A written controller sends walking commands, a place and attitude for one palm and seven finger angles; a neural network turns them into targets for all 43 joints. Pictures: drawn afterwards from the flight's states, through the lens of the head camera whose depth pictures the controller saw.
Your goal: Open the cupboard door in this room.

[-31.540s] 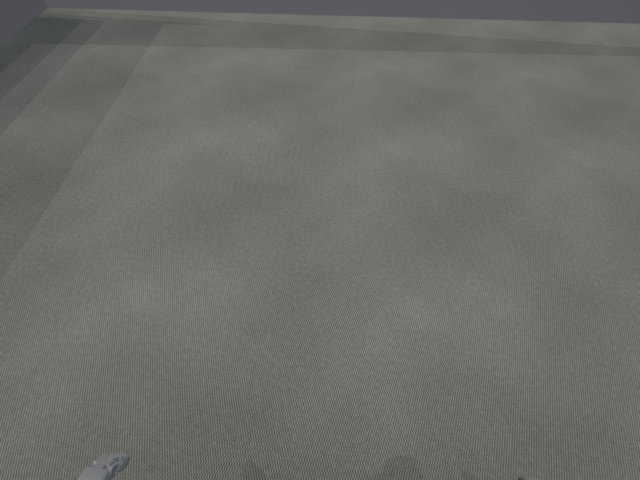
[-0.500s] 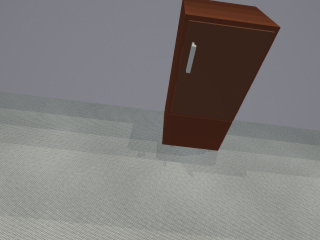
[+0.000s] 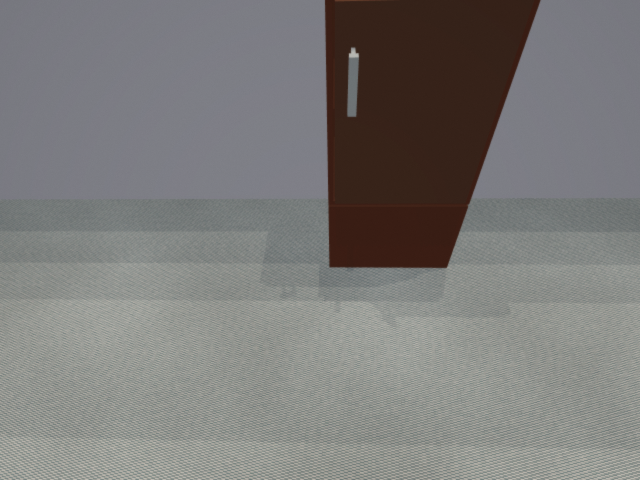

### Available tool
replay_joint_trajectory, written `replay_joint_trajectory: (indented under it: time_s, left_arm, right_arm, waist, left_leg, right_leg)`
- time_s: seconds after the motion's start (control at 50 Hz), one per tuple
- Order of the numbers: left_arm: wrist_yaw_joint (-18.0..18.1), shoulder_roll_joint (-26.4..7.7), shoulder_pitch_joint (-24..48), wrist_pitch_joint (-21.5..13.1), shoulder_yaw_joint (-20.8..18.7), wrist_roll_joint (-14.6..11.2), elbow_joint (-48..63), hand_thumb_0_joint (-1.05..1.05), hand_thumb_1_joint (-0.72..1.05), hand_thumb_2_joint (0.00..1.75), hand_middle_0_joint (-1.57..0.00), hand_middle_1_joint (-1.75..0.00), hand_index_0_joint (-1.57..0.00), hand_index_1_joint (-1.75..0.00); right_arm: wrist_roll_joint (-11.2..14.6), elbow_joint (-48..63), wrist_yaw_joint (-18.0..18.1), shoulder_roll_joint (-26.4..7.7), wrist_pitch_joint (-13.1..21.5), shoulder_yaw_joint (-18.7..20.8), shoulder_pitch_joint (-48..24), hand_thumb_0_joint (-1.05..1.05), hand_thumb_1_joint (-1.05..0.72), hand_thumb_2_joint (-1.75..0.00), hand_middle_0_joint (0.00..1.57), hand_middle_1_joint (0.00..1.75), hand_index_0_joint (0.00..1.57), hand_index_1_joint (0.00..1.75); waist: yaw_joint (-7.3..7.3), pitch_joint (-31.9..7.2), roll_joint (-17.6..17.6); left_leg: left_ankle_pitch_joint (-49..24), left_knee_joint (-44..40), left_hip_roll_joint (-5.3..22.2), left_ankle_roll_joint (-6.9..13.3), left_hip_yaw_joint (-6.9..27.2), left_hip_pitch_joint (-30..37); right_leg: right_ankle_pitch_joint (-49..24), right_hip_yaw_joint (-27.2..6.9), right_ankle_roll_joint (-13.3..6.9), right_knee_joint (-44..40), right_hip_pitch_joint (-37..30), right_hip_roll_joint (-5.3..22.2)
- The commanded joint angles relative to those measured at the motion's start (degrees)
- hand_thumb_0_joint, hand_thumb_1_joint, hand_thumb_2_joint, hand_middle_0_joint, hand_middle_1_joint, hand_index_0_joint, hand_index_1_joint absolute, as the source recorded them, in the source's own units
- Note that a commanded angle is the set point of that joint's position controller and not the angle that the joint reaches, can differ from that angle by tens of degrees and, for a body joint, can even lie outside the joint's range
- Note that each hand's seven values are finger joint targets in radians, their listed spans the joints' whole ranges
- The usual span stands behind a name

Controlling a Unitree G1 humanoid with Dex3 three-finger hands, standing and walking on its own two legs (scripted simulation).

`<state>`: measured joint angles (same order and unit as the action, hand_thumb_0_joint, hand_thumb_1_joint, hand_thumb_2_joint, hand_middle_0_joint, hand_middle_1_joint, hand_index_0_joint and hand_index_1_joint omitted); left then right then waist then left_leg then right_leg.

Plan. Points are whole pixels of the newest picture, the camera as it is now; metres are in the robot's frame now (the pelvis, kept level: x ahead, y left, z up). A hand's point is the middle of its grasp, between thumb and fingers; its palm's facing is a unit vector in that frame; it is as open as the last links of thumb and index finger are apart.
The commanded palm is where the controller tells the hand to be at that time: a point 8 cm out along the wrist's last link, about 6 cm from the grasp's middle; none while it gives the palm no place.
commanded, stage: look again from close up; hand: left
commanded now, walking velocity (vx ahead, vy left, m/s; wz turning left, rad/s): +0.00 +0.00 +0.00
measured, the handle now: (352, 82) +0.97 -0.04 +0.03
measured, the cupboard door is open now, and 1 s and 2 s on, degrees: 0 0 0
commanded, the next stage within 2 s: shuffle to correct the standing spot in 0.30 s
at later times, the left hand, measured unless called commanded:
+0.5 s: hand out of the picture +0.01 +0.14 -0.16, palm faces +0.04 -0.99 -0.12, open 7.4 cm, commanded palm none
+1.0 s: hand out of the picture +0.07 +0.09 -0.16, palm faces +0.09 -0.99 -0.11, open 7.4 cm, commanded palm none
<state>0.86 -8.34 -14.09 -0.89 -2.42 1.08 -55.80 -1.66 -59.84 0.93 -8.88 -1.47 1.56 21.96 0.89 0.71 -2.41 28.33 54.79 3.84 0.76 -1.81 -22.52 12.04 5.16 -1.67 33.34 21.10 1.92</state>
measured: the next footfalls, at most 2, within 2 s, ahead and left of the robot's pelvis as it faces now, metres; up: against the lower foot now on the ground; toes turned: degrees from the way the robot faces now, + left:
left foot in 0.16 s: +0.07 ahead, +0.10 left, +0.00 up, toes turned +4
left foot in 1.10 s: +0.29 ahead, +0.06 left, +0.00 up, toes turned +9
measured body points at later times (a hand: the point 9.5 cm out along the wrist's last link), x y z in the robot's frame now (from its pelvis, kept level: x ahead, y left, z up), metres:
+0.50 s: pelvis +0.05 +0.00 +0.02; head +0.05 +0.00 +0.46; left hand +0.01 +0.20 -0.15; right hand +0.05 -0.22 -0.14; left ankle +0.03 +0.10 -0.73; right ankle +0.07 -0.11 -0.73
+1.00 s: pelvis +0.15 -0.04 +0.01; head +0.17 -0.03 +0.46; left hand +0.07 +0.14 -0.15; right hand +0.21 -0.28 -0.14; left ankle +0.19 +0.07 -0.68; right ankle +0.07 -0.11 -0.73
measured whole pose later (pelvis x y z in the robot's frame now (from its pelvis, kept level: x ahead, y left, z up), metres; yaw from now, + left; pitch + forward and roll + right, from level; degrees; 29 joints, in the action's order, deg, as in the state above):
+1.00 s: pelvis +0.15 -0.04 +0.01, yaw +1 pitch +1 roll +0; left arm 0.9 -5.8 -25.1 -2.7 -1.0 1.9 -64.7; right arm -1.2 -59.8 0.7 -9.1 0.4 2.6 11.6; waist -1.1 1.6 2.1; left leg 20.0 50.2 4.4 0.9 -7.4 -28.8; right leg 19.5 7.1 -4.6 21.6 3.5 -2.7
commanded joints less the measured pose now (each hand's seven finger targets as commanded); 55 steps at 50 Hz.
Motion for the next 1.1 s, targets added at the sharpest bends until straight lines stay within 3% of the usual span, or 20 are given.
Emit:
replay_joint_trajectory:
  time_s: [0.0, 0.1, 0.14, 0.16, 0.18, 0.24, 0.36, 0.44, 0.52, 0.62, 0.68, 0.72, 0.74, 0.8, 0.86, 0.96, 1.02, 1.04, 1.06, 1.08]
  left_arm:
    - [0.9, -5.7, 0.5, -0.3, -0.5, 0.5, 2.9, 0.0, 0.9, 0.9, -0.2, -0.3, -0.2, -0.3]
    - [0.7, -6.2, -2.1, 0.5, 0.1, -0.3, 0.8, 0.0, 0.9, 0.9, -0.2, -0.3, -0.2, -0.3]
    - [0.2, -2.6, -6.1, 0.6, 1.0, -1.0, -0.3, 0.0, 0.9, 0.9, -0.2, -0.3, -0.2, -0.3]
    - [0.0, -1.6, -7.2, 0.4, 1.1, -1.1, -0.6, 0.0, 0.9, 0.9, -0.2, -0.3, -0.2, -0.3]
    - [-0.1, -1.5, -7.4, 0.0, 1.2, -0.8, -1.1, 0.0, 0.9, 0.9, -0.2, -0.3, -0.2, -0.3]
    - [-0.1, -3.0, -7.4, 0.0, 1.7, -0.4, -3.6, 0.0, 0.9, 0.9, -0.2, -0.3, -0.2, -0.3]
    - [0.2, -3.0, -8.0, -0.7, 2.6, -0.7, -6.4, 0.0, 0.9, 0.9, -0.2, -0.3, -0.2, -0.3]
    - [0.1, -2.9, -8.5, -0.4, 2.5, -0.3, -7.6, 0.0, 0.9, 0.9, -0.2, -0.3, -0.2, -0.3]
    - [-0.6, -2.0, -8.9, 0.3, 1.7, 0.3, -6.9, 0.0, 0.9, 0.9, -0.2, -0.3, -0.2, -0.3]
    - [-1.5, -1.0, -9.6, 0.1, 0.8, 0.8, -5.5, 0.0, 0.9, 0.9, -0.2, -0.3, -0.2, -0.3]
    - [-1.4, -2.3, -15.1, -0.8, 0.0, 0.6, -6.7, 0.0, 0.9, 0.9, -0.2, -0.3, -0.2, -0.3]
    - [-0.4, -6.9, -23.2, -1.6, -1.1, 0.2, -9.6, 0.0, 0.9, 0.9, -0.2, -0.3, -0.2, -0.3]
    - [0.1, -6.5, -24.6, -1.6, -1.0, 0.0, -10.0, 0.0, 0.9, 0.9, -0.2, -0.3, -0.2, -0.3]
    - [0.7, -4.6, -19.1, -2.1, -0.6, 0.4, -8.0, 0.0, 0.9, 0.9, -0.2, -0.3, -0.2, -0.3]
    - [0.9, -4.3, -14.9, -2.6, -0.2, 0.7, -6.6, 0.0, 0.9, 0.9, -0.2, -0.3, -0.2, -0.3]
    - [0.5, -4.9, -14.5, -2.1, -0.2, 1.0, -7.4, 0.0, 0.9, 0.9, -0.2, -0.3, -0.2, -0.3]
    - [-0.1, -5.5, -13.5, -1.5, -0.2, 0.2, -7.2, 0.0, 0.9, 0.9, -0.2, -0.3, -0.2, -0.3]
    - [-0.3, -4.4, -13.6, -1.5, -0.1, 0.0, -6.8, 0.0, 0.9, 0.9, -0.2, -0.3, -0.2, -0.3]
    - [-0.8, -1.1, -15.4, -1.3, 0.3, -0.6, -5.6, 0.0, 0.9, 0.9, -0.2, -0.3, -0.2, -0.3]
    - [-0.7, -3.2, -13.7, -1.1, 0.2, 0.0, -3.7, 0.0, 0.9, 0.9, -0.2, -0.3, -0.2, -0.3]
  right_arm:
    - [0.2, 2.4, -0.4, -0.9, 0.3, 0.1, 5.3, 0.0, -0.9, -0.9, 0.2, 0.3, 0.2, 0.3]
    - [0.7, 0.6, 0.4, 1.3, 1.6, -1.3, 6.2, 0.0, -0.9, -0.9, 0.2, 0.3, 0.2, 0.3]
    - [0.4, 1.8, 0.9, -2.7, 2.9, -0.9, 4.9, 0.0, -0.9, -0.9, 0.2, 0.3, 0.2, 0.3]
    - [0.1, 3.1, 1.2, -4.4, 2.9, -0.9, 1.3, 0.0, -0.9, -0.9, 0.2, 0.3, 0.2, 0.3]
    - [0.0, 4.0, 1.3, -4.6, 2.7, -1.0, -1.4, 0.0, -0.9, -0.9, 0.2, 0.3, 0.2, 0.3]
    - [0.7, 2.4, 1.6, -2.5, 3.3, -1.8, -2.3, 0.0, -0.9, -0.9, 0.2, 0.3, 0.2, 0.3]
    - [1.2, 0.0, 1.7, -3.0, 3.4, -2.2, -0.4, 0.0, -0.9, -0.9, 0.2, 0.3, 0.2, 0.3]
    - [0.8, -1.4, 1.5, -3.9, 3.1, -2.0, 0.6, 0.0, -0.9, -0.9, 0.2, 0.3, 0.2, 0.3]
    - [0.3, -1.3, 1.5, -5.3, 2.5, -0.8, 0.7, 0.0, -0.9, -0.9, 0.2, 0.3, 0.2, 0.3]
    - [0.1, -0.8, 1.8, -6.1, 2.9, 0.6, 1.9, 0.0, -0.9, -0.9, 0.2, 0.3, 0.2, 0.3]
    - [0.4, 0.1, 1.8, -4.1, 3.6, 0.4, 0.1, 0.0, -0.9, -0.9, 0.2, 0.3, 0.2, 0.3]
    - [0.6, 2.1, 1.1, -1.3, 4.0, -0.2, -4.2, 0.0, -0.9, -0.9, 0.2, 0.3, 0.2, 0.3]
    - [0.6, 3.1, 1.0, -2.7, 3.8, 0.2, -6.9, 0.0, -0.9, -0.9, 0.2, 0.3, 0.2, 0.3]
    - [0.6, 3.2, 0.2, -1.4, 3.8, 0.7, -9.3, 0.0, -0.9, -0.9, 0.2, 0.3, 0.2, 0.3]
    - [0.6, 3.1, -0.7, 0.2, 3.1, 0.8, -8.8, 0.0, -0.9, -0.9, 0.2, 0.3, 0.2, 0.3]
    - [0.6, 4.0, -0.6, -0.2, 3.4, 0.8, -11.0, 0.0, -0.9, -0.9, 0.2, 0.3, 0.2, 0.3]
    - [0.3, 1.0, 0.7, -2.6, 4.2, 1.3, -2.3, 0.0, -0.9, -0.9, 0.2, 0.3, 0.2, 0.3]
    - [0.1, -0.7, 1.4, -6.0, 4.5, 2.2, 4.8, 0.0, -0.9, -0.9, 0.2, 0.3, 0.2, 0.3]
    - [-0.8, -1.3, 2.0, -12.5, 4.7, 3.6, 9.8, 0.0, -0.9, -0.9, 0.2, 0.3, 0.2, 0.3]
    - [-0.1, -1.0, 2.1, -14.9, 4.1, 3.4, 10.2, 0.0, -0.9, -0.9, 0.2, 0.3, 0.2, 0.3]
  waist:
    - [2.02, 1.1, 13.3]
    - [1.18, 1.8, 6.0]
    - [-0.99, 2.1, -6.9]
    - [-2.65, 3.1, -7.4]
    - [-3.36, 3.5, -2.4]
    - [-2.97, 3.7, -6.4]
    - [-1.44, -0.2, 2.2]
    - [-0.88, 1.7, 5.0]
    - [-0.45, 7.9, -1.0]
    - [-0.53, 9.2, -3.4]
    - [-3.44, 5.9, 4.9]
    - [-6.32, 3.0, 21.0]
    - [-6.82, 3.6, 17.5]
    - [-3.93, 2.9, 4.4]
    - [-1.53, 3.5, 6.2]
    - [-1.27, 5.0, 8.9]
    - [2.91, -0.2, 5.7]
    - [5.75, -4.4, 2.8]
    - [6.07, -8.9, -12.0]
    - [5.9, -9.6, -11.8]
  left_leg:
    - [-6.6, 0.0, 0.4, -0.2, -0.9, 0.9]
    - [-15.4, -30.2, -2.1, -0.8, -1.9, 15.8]
    - [-16.9, -37.5, 6.0, 1.8, 9.2, 10.3]
    - [-14.0, -40.1, 9.8, 4.2, 11.8, 3.4]
    - [-10.6, -39.4, 8.8, 4.4, 10.3, -0.9]
    - [-20.1, -38.6, 4.5, 2.3, 5.6, 2.5]
    - [-24.5, -36.7, 3.7, 1.5, 3.2, 10.5]
    - [-12.6, -36.9, 3.7, 2.1, 3.0, 10.6]
    - [3.4, -41.5, 6.8, 4.4, 8.0, 6.8]
    - [1.8, -40.3, 10.8, 7.6, 11.9, 7.8]
    - [-5.5, -28.8, 5.3, 5.2, 4.3, -0.2]
    - [3.1, -3.7, -3.1, 1.7, -6.5, -14.2]
    - [5.8, 6.0, -1.7, 1.7, -3.4, -17.7]
    - [-0.2, 12.7, 0.7, 1.0, -1.6, -18.6]
    - [-5.9, 5.6, 0.8, 0.1, -3.6, -13.3]
    - [-9.7, -10.9, -0.4, 0.4, -7.3, -4.9]
    - [-18.9, -23.6, -3.1, 1.2, -9.8, 11.4]
    - [-22.7, -26.6, 2.4, 2.5, -3.3, 22.5]
    - [-28.5, -31.0, 19.9, 9.6, 19.9, 32.6]
    - [-25.5, -37.9, 28.8, 15.3, 32.6, 30.4]
  right_leg:
    - [11.5, -12.5, -5.7, -23.8, 3.1, 11.7]
    - [11.5, -8.6, -3.8, -17.2, 5.1, 7.2]
    - [5.2, -6.3, -0.5, -9.9, 1.1, 2.1]
    - [2.8, -4.2, 0.5, -9.5, -4.9, 1.2]
    - [-0.8, -5.0, 0.8, -10.6, -9.9, 1.3]
    - [-6.3, -5.5, 0.7, -10.6, -11.9, 2.8]
    - [-10.3, -6.5, 0.4, -12.7, -12.5, 4.5]
    - [1.1, -5.3, -0.2, -11.6, -10.0, 3.4]
    - [9.1, -2.9, -0.6, -6.4, -3.6, 0.9]
    - [7.3, -1.1, -0.9, -1.3, 0.1, -0.1]
    - [5.1, -8.1, -2.8, -8.4, -12.4, 3.3]
    - [-4.2, -26.4, -10.4, -18.9, -25.3, 16.1]
    - [-10.6, -27.6, -13.7, -19.2, -25.7, 18.2]
    - [-16.7, -18.9, -14.6, -17.9, -23.1, 15.8]
    - [-16.8, -10.4, -11.7, -19.6, -16.7, 11.7]
    - [-20.9, -7.4, -9.6, -17.6, -14.4, 9.5]
    - [-32.0, -4.1, -6.8, -3.0, -13.1, 5.7]
    - [-24.0, -3.5, -4.7, 8.0, -7.1, 4.0]
    - [5.3, 0.1, -1.2, 25.7, 7.0, -1.7]
    - [19.7, -5.2, -1.1, 39.0, 12.2, -2.8]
